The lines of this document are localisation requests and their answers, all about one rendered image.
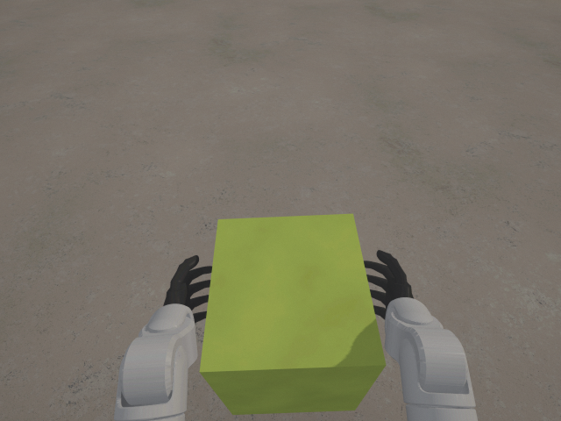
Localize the robot right hand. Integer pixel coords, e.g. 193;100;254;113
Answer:
364;250;413;319

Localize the right robot forearm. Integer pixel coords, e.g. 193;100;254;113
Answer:
385;297;478;421

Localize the left robot forearm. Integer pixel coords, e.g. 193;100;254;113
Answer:
114;303;198;421

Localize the carton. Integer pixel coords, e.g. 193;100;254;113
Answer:
200;214;386;415

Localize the robot left hand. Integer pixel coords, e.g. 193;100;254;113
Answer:
163;255;212;323

